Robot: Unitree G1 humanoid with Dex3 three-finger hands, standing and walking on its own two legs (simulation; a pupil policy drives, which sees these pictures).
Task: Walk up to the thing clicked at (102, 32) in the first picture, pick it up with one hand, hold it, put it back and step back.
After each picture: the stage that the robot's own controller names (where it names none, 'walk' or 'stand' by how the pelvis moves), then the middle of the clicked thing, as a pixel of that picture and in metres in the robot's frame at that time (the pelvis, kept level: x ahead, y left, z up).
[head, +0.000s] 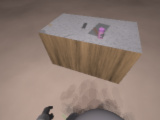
stand; (100, 33) +0.93 -0.05 -0.01
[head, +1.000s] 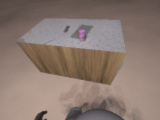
walk; (82, 36) +0.82 +0.18 +0.02
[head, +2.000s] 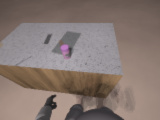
stand; (66, 52) +0.51 +0.25 +0.02
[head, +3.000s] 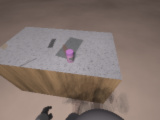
stand; (70, 56) +0.53 +0.22 -0.01
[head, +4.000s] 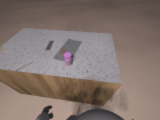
stand; (68, 59) +0.49 +0.23 -0.02
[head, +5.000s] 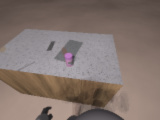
stand; (69, 60) +0.49 +0.22 -0.02
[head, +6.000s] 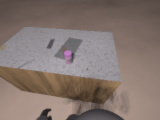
stand; (68, 57) +0.51 +0.23 -0.02
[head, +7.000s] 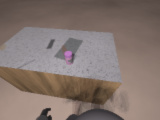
stand; (68, 58) +0.50 +0.23 -0.02
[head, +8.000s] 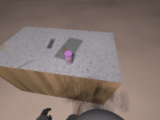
stand; (68, 58) +0.50 +0.23 -0.02
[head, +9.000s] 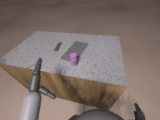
rise first; (73, 59) +0.50 +0.23 -0.01
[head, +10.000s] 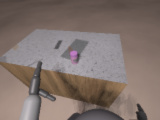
go down; (74, 57) +0.52 +0.22 -0.01
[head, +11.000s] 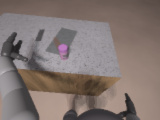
go down; (63, 52) +0.50 +0.20 +0.01
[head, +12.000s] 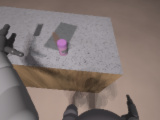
approach; (62, 48) +0.51 +0.21 +0.03
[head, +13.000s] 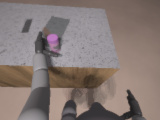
close in; (54, 43) +0.52 +0.23 +0.06
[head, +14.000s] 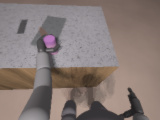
lift; (51, 45) +0.50 +0.23 +0.06
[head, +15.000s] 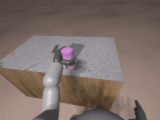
lift; (68, 58) +0.34 +0.17 +0.20
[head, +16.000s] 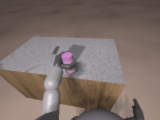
hold; (68, 62) +0.33 +0.17 +0.17
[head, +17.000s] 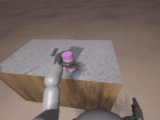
hold; (69, 61) +0.34 +0.17 +0.18
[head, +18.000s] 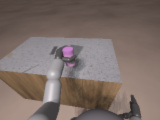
crouch; (69, 56) +0.38 +0.17 +0.18
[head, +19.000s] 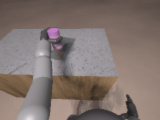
lower; (55, 38) +0.49 +0.22 +0.21
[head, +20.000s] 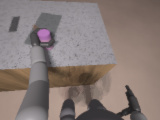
lower; (46, 40) +0.53 +0.24 +0.07
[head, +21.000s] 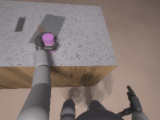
lower; (50, 44) +0.51 +0.23 +0.06
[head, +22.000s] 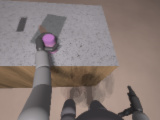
lower; (50, 44) +0.50 +0.23 +0.06
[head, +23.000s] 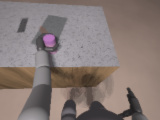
lower; (51, 44) +0.50 +0.24 +0.06
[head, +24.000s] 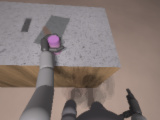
open; (55, 45) +0.50 +0.22 +0.06
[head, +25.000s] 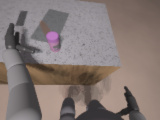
rise; (54, 42) +0.50 +0.22 +0.07
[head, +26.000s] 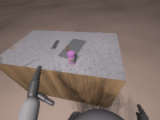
sink last; (71, 58) +0.50 +0.23 +0.03
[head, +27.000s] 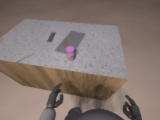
stand; (70, 54) +0.49 +0.21 +0.03
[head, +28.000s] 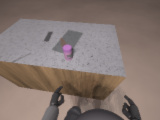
stand; (68, 52) +0.49 +0.22 +0.04
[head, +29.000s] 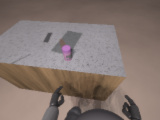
stand; (67, 53) +0.49 +0.23 +0.05
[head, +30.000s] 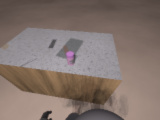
stand; (70, 58) +0.51 +0.22 -0.01
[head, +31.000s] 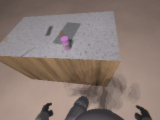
walk; (66, 43) +0.58 +0.28 +0.01
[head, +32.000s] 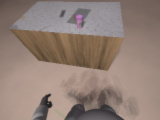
walk; (79, 22) +0.88 +0.18 +0.02
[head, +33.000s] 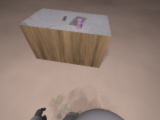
stand; (79, 24) +1.14 +0.22 +0.00
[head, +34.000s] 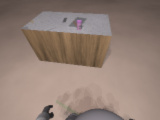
stand; (79, 25) +1.12 +0.24 -0.02
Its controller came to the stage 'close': yes
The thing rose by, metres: 0.23
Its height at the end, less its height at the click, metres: +0.00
